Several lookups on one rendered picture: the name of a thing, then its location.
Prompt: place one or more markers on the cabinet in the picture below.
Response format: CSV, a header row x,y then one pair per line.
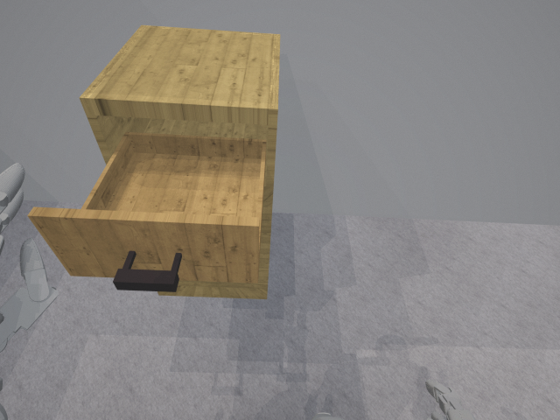
x,y
194,82

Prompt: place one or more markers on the right robot hand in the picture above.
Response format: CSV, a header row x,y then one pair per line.
x,y
449,402

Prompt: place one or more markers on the drawer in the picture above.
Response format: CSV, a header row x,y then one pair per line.
x,y
161,194

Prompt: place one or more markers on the left robot hand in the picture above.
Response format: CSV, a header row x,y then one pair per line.
x,y
24,307

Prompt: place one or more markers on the handle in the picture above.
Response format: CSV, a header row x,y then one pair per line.
x,y
127,279

